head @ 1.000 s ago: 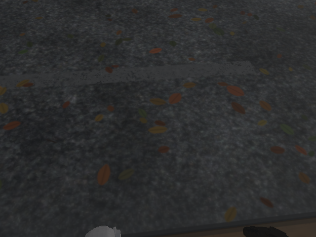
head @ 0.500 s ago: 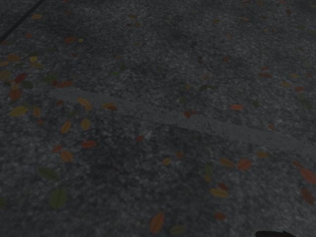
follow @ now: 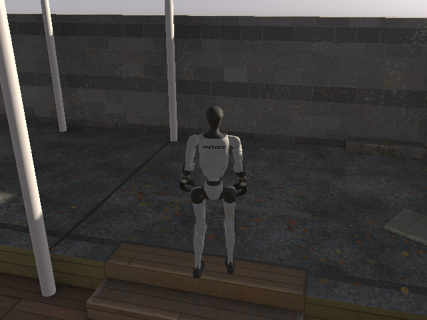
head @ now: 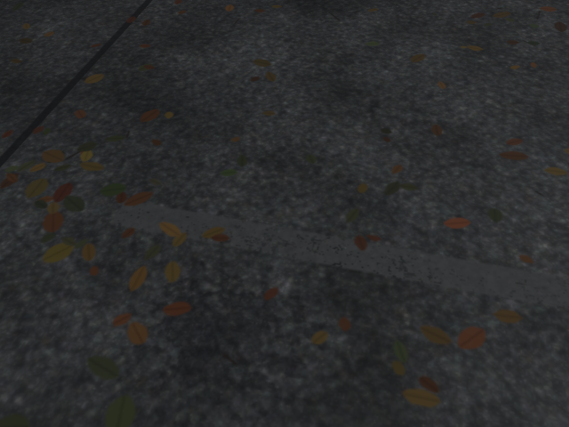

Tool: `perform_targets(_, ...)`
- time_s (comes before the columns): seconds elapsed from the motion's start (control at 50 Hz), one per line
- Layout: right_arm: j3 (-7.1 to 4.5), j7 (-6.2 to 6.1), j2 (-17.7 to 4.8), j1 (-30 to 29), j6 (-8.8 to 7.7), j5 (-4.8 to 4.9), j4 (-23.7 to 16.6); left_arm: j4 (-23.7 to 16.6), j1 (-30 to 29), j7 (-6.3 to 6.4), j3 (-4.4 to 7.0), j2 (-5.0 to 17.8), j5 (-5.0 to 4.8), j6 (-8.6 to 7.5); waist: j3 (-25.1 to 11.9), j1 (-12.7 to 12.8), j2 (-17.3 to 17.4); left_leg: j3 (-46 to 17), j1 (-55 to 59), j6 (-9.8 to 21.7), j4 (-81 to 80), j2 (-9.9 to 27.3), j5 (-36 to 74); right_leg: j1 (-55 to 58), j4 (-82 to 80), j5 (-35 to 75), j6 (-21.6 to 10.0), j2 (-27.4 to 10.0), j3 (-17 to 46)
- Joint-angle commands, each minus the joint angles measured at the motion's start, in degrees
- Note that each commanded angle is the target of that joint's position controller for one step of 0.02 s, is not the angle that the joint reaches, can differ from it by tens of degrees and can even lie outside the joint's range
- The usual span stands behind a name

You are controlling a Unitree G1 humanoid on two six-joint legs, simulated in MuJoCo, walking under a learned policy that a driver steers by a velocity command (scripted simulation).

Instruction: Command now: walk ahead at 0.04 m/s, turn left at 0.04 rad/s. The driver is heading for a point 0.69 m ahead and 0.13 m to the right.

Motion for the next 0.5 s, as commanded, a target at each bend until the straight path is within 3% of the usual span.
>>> perform_targets(0.02,-0.71,-0.3,-2.61,-1.24,-0.71,-0.2,-4.1,-2.49,1.19,0.38,1.35,5.12,0.04,-0.6,-6.15,0.7,-5.63,-0.24,-8.36,0.23,-3.53,3.34,10.12,16.1,-2.7,19.9,-6.95,-6.83,6.88)
perform_targets(0.04,-0.79,-0.36,-2.56,-0.07,-0.59,-0.17,-3.46,-1.98,2.03,0.44,1.61,5.83,-0.24,-0.32,-5.25,0.86,-6.12,1.39,-9.39,0.34,-2.49,2.13,4.5,15.84,-4.06,10.57,-7.57,-6.81,7.84)
perform_targets(0.06,-1.18,-0.43,-3.27,0.24,-0.58,0.05,-3.41,-1.59,3.51,0.64,2.45,8.16,-0.82,0.07,-3.5,1.57,-7.44,3.81,-12.58,0.5,0.73,0.54,-1.93,15.51,-6.55,-2.64,-9.2,-8.1,10.9)
perform_targets(0.08,-1.46,-0.57,-3.82,-0.27,-0.72,0.33,-3.89,-1.02,5.95,0.85,3.1,10.14,-1.14,0.33,-1.24,2.29,-8.85,5.5,-16.21,0.5,4.3,0.49,-4.89,14.46,-10.44,-15.86,-11.82,-11.84,17.08)
perform_targets(0.12,-1.69,-1.16,-4.12,-2.39,-1.76,1.12,-4.63,0.0,9.12,0.89,3.55,11.7,-0.67,0.29,4.15,3.01,-10.31,8.05,-17.72,0.98,8.52,2.16,-4.72,8.12,-16.45,-26.47,-15.27,-17.56,26.71)
perform_targets(0.14,-1.82,-1.2,-4.36,-1.61,-2.48,1.03,-4.25,0.07,8.6,0.93,3.59,11.83,-0.56,0.05,5.0,2.27,-10.57,8.2,-16.09,1.58,9.98,2.84,-4.83,5.1,-17.26,-27.11,-15.38,-18.16,27.09)
perform_targets(0.18,-2.12,-0.85,-4.18,2.49,-3.75,0.87,-2.88,-0.54,3.84,0.46,3.44,11.51,-1.4,-0.22,5.28,-1.3,-10.93,8.71,-8.02,3.8,6.64,3.64,-4.51,-2.26,-17.14,-25.23,-13.54,-16.15,22.05)
perform_targets(0.22,-2.83,-0.61,-4.57,8.66,-4.38,0.84,-0.1,-1.56,-2.21,-0.45,2.89,9.92,-2.33,-0.27,5.51,-5.66,-9.35,9.1,7.61,5.82,-2.69,2.69,-1.02,-13.96,-11.14,-20.55,-9.41,-9.62,11.54)
perform_targets(0.24,-3.76,-0.89,-7.56,14.12,-4.49,0.58,1.0,-2.63,-4.85,-0.9,1.94,7.06,-2.43,-0.86,4.49,-7.6,-2.99,-0.27,14.64,8.22,-7.38,8.36,-5.56,-21.8,-0.04,-16.58,-6.5,-5.58,6.08)
perform_targets(0.26,-5.22,-0.78,-13.09,17.62,-4.83,0.47,0.7,-4.48,-6.37,-1.29,0.93,4.09,-2.7,-1.97,2.98,-7.78,11.46,-20.28,18.1,13.75,-17.65,18.98,-19.54,-29.39,18.03,-10.02,-3.12,1.43,-3.41)
perform_targets(0.28,-5.34,-0.67,-13.54,19.05,-5.56,0.27,0.36,-5.48,-7.78,-1.32,1.6,7.27,-2.96,-3.02,5.36,-8.87,14.12,-33.12,17.52,19.35,-22.2,24.36,-20.14,-35.56,30.04,-15.85,-3.5,1.04,1.45)
perform_targets(0.3,-4.32,-0.93,-10.51,17.48,-6.33,0.23,0.07,-4.84,-5.95,-2.01,1.93,7.89,-3.44,-3.77,7.3,-6.76,9.57,-31.27,19.1,19.74,-21.24,24.58,-17.25,-40.24,38.46,-13.28,-4.1,-1.36,4.11)
perform_targets(0.32,-3.73,-1.05,-9.07,15.85,-6.51,0.34,-0.51,-3.95,-4.26,-2.51,1.54,7.29,-3.14,-4.12,6.87,-5.41,5.8,-25.93,20.3,18.23,-20.25,22.82,-13.1,-42.8,42.3,-8.5,-4.71,-2.62,4.52)
perform_targets(0.34,-3.43,-1.04,-8.87,13.64,-6.42,0.5,-0.86,-3.74,-3.92,-2.86,1.32,6.96,-2.26,-4.49,6.61,-4.1,2.14,-20.94,19.51,16.38,-20.36,21.33,-6.63,-43.01,42.48,-3.54,-4.87,-3.87,4.42)
perform_targets(0.36,-2.75,-0.94,-7.63,12.43,-6.15,0.42,-0.68,-3.57,-4.02,-3.15,1.41,7.17,-1.65,-4.58,6.53,-3.15,0.57,-16.05,17.98,14.54,-20.96,19.65,0.37,-41.55,41.34,-0.17,-4.52,-5.1,3.9)
perform_targets(0.38,-2.16,-0.72,-6.21,12.29,-5.8,0.33,-0.01,-3.47,-4.23,-3.48,1.3,6.88,-1.59,-4.47,6.87,-2.61,1.06,-12.2,16.07,13.3,-21.96,18.33,5.1,-40.12,39.8,1.57,-3.9,-5.74,2.8)
perform_targets(0.42,-1.81,-0.83,-5.89,14.12,-5.22,0.54,1.89,-3.63,-5.82,-3.91,0.66,5.64,-1.24,-4.22,7.39,-3.21,2.0,-5.68,14.12,12.41,-22.86,16.3,14.28,-38.81,35.71,5.02,-2.39,-6.04,-0.19)
perform_targets(0.46,-1.78,-1.24,-6.91,14.54,-4.91,0.69,2.92,-4.88,-10.48,-4.14,-0.15,4.61,-1.19,-4.23,8.94,-4.39,2.0,-0.59,9.35,11.27,-24.35,13.92,18.47,-33.4,24.06,10.14,-1.62,-5.5,-2.59)
perform_targets(0.5,-2.2,-1.7,-9.49,16.3,-5.16,1.11,4.03,-6.26,-15.38,-4.52,-0.82,4.0,-1.62,-4.49,9.45,-5.66,3.02,1.55,6.06,10.5,-27.05,13.66,19.24,-25.59,13.72,14.76,-1.35,-3.83,-5.25)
